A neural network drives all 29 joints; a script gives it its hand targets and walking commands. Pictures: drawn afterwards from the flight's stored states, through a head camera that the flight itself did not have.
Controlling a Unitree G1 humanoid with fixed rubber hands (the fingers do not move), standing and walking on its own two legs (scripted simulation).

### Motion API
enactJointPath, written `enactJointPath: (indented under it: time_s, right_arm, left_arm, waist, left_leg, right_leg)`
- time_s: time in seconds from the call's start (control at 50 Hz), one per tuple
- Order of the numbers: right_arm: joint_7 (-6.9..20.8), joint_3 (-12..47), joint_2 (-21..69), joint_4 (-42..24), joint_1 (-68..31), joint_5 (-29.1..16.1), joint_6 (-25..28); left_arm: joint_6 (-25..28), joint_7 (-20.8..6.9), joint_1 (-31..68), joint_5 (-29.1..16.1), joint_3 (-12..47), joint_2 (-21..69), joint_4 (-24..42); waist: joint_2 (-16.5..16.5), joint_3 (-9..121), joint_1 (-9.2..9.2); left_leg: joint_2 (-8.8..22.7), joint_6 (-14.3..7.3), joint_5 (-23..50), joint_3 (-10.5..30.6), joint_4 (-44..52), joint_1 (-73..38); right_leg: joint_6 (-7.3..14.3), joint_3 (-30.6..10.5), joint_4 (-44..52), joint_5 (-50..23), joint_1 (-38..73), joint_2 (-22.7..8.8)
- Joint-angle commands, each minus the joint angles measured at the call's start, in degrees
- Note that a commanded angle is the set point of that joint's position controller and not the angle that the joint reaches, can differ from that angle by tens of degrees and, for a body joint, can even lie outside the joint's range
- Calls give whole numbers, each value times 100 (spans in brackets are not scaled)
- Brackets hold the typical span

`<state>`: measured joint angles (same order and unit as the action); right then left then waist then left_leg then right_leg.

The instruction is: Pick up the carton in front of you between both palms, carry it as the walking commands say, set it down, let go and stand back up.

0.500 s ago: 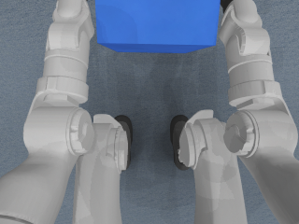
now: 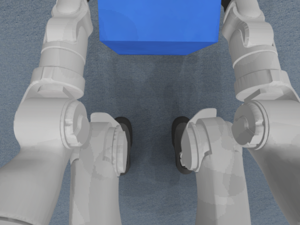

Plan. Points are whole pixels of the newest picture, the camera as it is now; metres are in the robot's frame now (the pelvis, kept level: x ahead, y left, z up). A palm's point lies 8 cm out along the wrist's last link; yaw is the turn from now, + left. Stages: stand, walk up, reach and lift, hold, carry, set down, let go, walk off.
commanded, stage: set down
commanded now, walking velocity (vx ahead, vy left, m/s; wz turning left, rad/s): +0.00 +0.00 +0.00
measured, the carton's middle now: (155, 5) +0.55 -0.01 -0.23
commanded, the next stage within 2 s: let go in 1.92 s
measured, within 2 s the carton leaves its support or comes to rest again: neither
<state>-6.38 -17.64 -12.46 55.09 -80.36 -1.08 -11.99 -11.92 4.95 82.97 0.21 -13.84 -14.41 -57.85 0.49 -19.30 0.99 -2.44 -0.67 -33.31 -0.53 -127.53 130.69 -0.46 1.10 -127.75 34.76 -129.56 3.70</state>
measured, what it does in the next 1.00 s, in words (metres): stands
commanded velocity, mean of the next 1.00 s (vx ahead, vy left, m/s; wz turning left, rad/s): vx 0.00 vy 0.00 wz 0.00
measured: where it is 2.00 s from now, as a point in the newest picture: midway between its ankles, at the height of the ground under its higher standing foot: (152, 154)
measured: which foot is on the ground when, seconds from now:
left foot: down 0.00-1.00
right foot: down 0.00-1.00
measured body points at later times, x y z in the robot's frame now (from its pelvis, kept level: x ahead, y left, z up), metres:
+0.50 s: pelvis -0.01 +0.00 +0.00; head +0.36 +0.01 +0.25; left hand +0.56 +0.15 -0.17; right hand +0.55 -0.16 -0.17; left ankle +0.11 +0.11 -0.33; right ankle +0.10 -0.11 -0.33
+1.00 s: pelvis +0.00 +0.00 +0.00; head +0.36 +0.00 +0.26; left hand +0.58 +0.19 -0.15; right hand +0.56 -0.20 -0.15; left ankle +0.11 +0.11 -0.33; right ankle +0.10 -0.11 -0.33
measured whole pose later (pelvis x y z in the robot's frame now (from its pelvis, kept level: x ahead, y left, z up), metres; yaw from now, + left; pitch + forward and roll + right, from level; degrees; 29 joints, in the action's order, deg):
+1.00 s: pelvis +0.00 +0.00 +0.00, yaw +0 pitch +34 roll -1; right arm -7.0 -6.7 -20.6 60.0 -81.6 -13.8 -4.8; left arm -4.8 5.0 85.3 -13.7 -3.2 -25.1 -64.3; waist 0.4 -22.4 1.5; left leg -2.6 0.0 -34.3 -0.2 -128.7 128.0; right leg -0.1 1.5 -129.0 35.7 -126.9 3.6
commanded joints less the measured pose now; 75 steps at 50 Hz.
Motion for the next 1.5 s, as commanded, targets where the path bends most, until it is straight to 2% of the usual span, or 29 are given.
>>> enactJointPath:
  time_s: [0.0, 0.28, 0.42, 0.52, 0.56, 0.58, 0.6, 0.64, 0.66, 0.7, 0.76, 0.82, 0.88, 0.94, 1.04, 1.14, 1.22, 1.34, 1.48]
  right_arm:
    - [1637, 1834, 5166, -618, -3380, -436, 118]
    - [1788, 1131, 4479, 131, -2605, 93, -9]
    - [1768, 775, 4038, 389, -2289, 368, -56]
    - [1660, 629, 3605, 388, -2156, 439, 29]
    - [1497, 451, 2980, 410, -2008, 441, 126]
    - [1325, 220, 2272, 446, -1783, 469, 205]
    - [1056, -81, 1180, 491, -1502, 537, 317]
    - [417, -294, -1007, 309, -1366, 410, 608]
    - [224, -151, -1250, 273, -1599, 146, 706]
    - [62, 178, -1506, 336, -1887, -367, 836]
    - [16, 682, -1586, 165, -2176, -891, 975]
    - [17, 1006, -1550, 157, -2030, -1225, 976]
    - [-9, 1103, -1519, 146, -1736, -1339, 913]
    - [-71, 1059, -1500, -71, -1509, -1305, 837]
    - [-201, 840, -1434, -841, -1360, -1098, 563]
    - [-143, 537, -1105, -578, -941, -729, 433]
    - [-48, 369, -990, -450, -797, -523, 470]
    - [17, 260, -1091, -718, -726, -441, 408]
    - [96, 229, -1210, -1337, -507, -489, 220]
  left_arm:
    - [152, -1520, 2944, -355, 1643, 5085, 457]
    - [2, -1679, 2249, 191, 938, 4472, -241]
    - [-47, -1663, 1976, 412, 630, 4023, -472]
    - [45, -1563, 1940, 448, 543, 3538, -499]
    - [142, -1412, 1844, 459, 382, 2852, -527]
    - [213, -1243, 1690, 482, 175, 2104, -537]
    - [315, -970, 1523, 518, -52, 993, -499]
    - [604, -333, 1451, 404, -303, -1217, -274]
    - [695, -151, 1728, 166, -133, -1471, -259]
    - [824, 0, 2086, -311, 208, -1618, -303]
    - [953, 33, 2397, -922, 730, -1608, -110]
    - [945, -5, 2284, -1322, 1060, -1575, -140]
    - [892, -21, 1990, -1480, 1134, -1640, -250]
    - [826, 5, 1737, -1440, 1045, -1692, -111]
    - [578, 100, 1532, -1085, 675, -1741, 593]
    - [468, 18, 1136, -708, 313, -1476, 347]
    - [499, -86, 997, -551, 192, -1319, 224]
    - [408, -151, 976, -484, 170, -1327, 488]
    - [195, -197, 812, -460, 175, -1384, 1122]
  waist:
    - [-97, 5909, -25]
    - [-102, 4080, -66]
    - [-98, 3533, -46]
    - [-106, 3622, -26]
    - [-108, 3782, -13]
    - [-125, 3879, 4]
    - [-155, 4022, 26]
    - [-178, 4685, 10]
    - [-178, 5136, 1]
    - [-255, 5693, 18]
    - [-263, 6410, 109]
    - [-258, 6815, 173]
    - [-225, 7123, 174]
    - [-221, 7694, 129]
    - [-157, 8477, 48]
    - [-115, 7320, 16]
    - [-148, 7123, 50]
    - [-289, 7810, 107]
    - [-348, 8749, 124]
  left_leg:
    - [-388, -65, 1601, -33, 837, -3010]
    - [-364, -128, 867, 79, 896, -2419]
    - [-331, -128, 631, 109, 931, -2358]
    - [-288, -53, 659, 73, 903, -2557]
    - [-237, 22, 726, 43, 891, -2716]
    - [-194, 78, 764, 32, 892, -2834]
    - [-138, 132, 812, 30, 910, -3024]
    - [-59, 193, 1107, 65, 888, -3471]
    - [-44, 183, 1368, 112, 811, -3649]
    - [2, 166, 1828, 161, 657, -3896]
    - [52, 130, 2369, 210, 501, -4056]
    - [76, 136, 2454, 184, 511, -4183]
    - [85, 144, 2306, 103, 612, -4190]
    - [57, 132, 2177, -9, 806, -4282]
    - [-78, 59, 2051, -173, 1378, -4474]
    - [-83, 35, 1665, -149, 1954, -3729]
    - [-80, 62, 1601, -84, 2370, -3659]
    - [-125, 119, 1783, -75, 2984, -4436]
    - [-204, 141, 2440, -91, 3656, -5590]
  right_leg:
    - [29, 116, 916, -1664, 2561, 349]
    - [124, 0, 945, -833, 1903, 323]
    - [138, -47, 967, -583, 1836, 314]
    - [68, -30, 932, -613, 2124, 273]
    - [1, 7, 924, -696, 2312, 212]
    - [-45, 31, 919, -757, 2417, 162]
    - [-82, 53, 921, -831, 2538, 112]
    - [-184, 99, 933, -1100, 2775, 38]
    - [-207, 89, 890, -1357, 2897, 30]
    - [-191, 33, 801, -1799, 2910, -29]
    - [-135, -26, 681, -2312, 3053, -133]
    - [-108, 3, 702, -2432, 3215, -180]
    - [-103, 44, 812, -2396, 3470, -177]
    - [-83, 78, 988, -2400, 3903, -132]
    - [-50, 132, 1537, -2400, 4490, 15]
    - [-101, 53, 2124, -2006, 3863, 32]
    - [-135, 69, 2522, -1893, 3626, 29]
    - [-141, 186, 3111, -1945, 3898, 61]
    - [-137, 250, 3815, -2437, 4604, 112]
